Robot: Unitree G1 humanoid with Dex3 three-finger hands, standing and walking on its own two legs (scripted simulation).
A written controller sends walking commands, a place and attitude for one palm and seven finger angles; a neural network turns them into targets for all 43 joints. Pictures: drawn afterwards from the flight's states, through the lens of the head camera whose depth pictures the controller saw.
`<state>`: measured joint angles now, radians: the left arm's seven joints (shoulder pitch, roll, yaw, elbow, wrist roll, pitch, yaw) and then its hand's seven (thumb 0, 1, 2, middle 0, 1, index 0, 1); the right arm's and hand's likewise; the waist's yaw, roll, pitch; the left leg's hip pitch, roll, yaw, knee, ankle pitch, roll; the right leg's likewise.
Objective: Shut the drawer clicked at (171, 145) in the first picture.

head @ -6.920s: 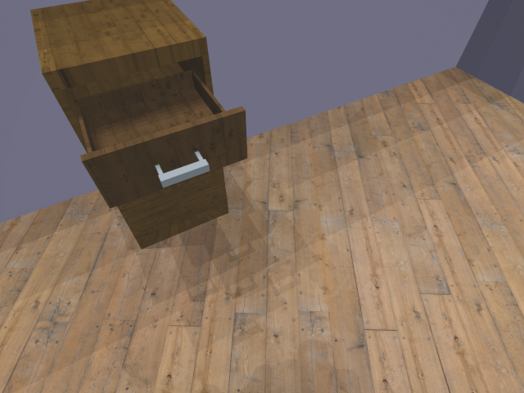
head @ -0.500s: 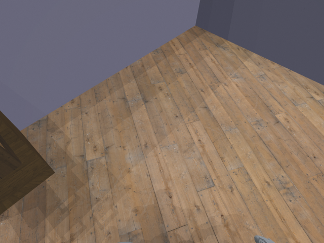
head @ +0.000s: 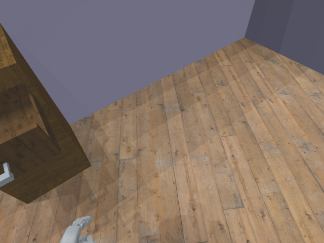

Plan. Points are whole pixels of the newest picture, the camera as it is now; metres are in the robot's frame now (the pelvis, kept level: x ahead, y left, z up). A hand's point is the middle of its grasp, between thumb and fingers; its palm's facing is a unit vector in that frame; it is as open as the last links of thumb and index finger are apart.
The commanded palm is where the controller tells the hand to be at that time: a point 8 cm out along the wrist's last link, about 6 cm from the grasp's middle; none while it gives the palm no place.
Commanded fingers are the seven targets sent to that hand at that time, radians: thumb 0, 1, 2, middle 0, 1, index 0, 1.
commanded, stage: turn to face it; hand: left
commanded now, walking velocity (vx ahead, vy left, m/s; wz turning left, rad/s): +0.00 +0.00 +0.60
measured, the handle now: out of the picture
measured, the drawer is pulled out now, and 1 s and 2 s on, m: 0.30 0.30 0.30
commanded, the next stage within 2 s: take the last steps up to it in 0.96 s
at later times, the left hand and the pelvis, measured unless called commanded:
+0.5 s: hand out of the picture -0.07 +0.24 -0.18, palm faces +0.37 -0.90 -0.25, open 7.4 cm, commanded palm none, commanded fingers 0.00 0.90 0.90 -0.20 -0.30 -0.20 -0.30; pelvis -0.02 +0.03 -0.01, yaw +19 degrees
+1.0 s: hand out of the picture -0.03 +0.23 -0.14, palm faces +0.49 -0.83 -0.27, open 7.4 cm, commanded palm none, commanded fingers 0.00 0.90 0.90 -0.20 -0.30 -0.20 -0.30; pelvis -0.02 +0.00 +0.00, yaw +30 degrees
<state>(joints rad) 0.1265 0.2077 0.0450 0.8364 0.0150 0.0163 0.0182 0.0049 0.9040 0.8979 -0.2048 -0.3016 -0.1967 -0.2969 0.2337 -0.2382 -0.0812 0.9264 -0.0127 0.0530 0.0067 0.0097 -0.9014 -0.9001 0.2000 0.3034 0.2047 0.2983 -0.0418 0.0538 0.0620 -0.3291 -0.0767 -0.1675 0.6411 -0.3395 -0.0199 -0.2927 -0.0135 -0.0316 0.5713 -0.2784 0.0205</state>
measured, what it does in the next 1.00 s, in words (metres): steps on the spot, turning left: left foot, then right foot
